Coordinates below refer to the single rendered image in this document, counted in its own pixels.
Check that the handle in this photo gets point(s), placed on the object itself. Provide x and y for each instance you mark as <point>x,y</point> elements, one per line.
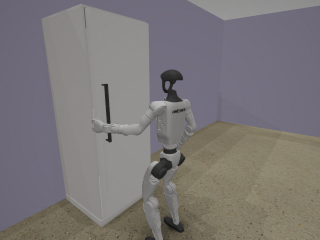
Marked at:
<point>107,105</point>

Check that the left robot shin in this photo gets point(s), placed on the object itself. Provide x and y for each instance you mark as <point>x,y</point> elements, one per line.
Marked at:
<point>153,219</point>

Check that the fridge door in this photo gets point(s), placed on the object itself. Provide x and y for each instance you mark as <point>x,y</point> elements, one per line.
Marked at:
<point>118,49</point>

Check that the robot left hand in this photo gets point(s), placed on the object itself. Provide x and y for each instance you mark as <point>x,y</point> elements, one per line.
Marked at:
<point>97,125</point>

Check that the robot torso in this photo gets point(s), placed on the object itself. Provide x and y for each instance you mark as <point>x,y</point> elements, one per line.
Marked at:
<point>170,128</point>

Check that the right robot upper arm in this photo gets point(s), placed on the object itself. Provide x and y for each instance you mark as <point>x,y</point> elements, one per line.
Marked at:
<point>191,126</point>

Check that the robot right forearm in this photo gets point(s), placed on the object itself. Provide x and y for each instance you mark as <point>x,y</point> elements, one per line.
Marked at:
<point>185,138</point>

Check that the robot left forearm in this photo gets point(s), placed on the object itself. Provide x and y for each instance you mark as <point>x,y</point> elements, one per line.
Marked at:
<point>120,129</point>

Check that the left robot upper arm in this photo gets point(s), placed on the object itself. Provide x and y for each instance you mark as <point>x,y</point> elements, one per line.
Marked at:
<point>155,108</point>

